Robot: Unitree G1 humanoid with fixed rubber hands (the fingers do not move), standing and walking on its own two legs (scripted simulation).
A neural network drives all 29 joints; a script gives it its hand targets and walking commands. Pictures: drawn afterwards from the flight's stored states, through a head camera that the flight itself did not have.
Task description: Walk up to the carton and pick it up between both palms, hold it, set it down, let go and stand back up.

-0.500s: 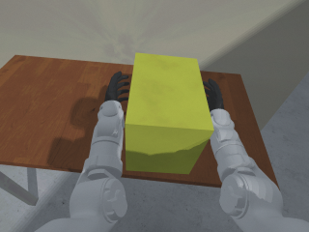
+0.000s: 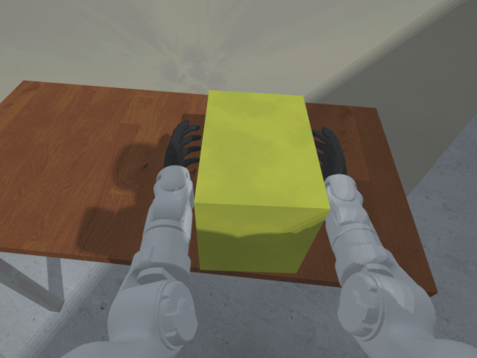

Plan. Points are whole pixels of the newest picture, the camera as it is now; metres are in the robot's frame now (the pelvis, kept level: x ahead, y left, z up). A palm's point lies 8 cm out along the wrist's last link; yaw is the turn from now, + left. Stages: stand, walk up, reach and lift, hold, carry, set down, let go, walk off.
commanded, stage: set down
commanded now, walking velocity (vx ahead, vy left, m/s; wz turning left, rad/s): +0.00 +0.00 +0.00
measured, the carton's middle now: (252, 181) +0.42 +0.02 +0.04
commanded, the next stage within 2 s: none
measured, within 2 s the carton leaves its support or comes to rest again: rests again in 0.22 s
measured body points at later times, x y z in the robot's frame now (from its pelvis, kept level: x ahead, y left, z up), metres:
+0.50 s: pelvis +0.00 +0.00 +0.00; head +0.03 +0.02 +0.45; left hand +0.41 +0.15 +0.07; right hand +0.42 -0.12 +0.07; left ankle -0.01 +0.13 -0.75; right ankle +0.00 -0.11 -0.75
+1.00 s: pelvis +0.00 +0.00 +0.00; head +0.04 +0.03 +0.45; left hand +0.41 +0.16 +0.07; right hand +0.42 -0.12 +0.07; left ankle -0.01 +0.13 -0.75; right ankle +0.00 -0.11 -0.75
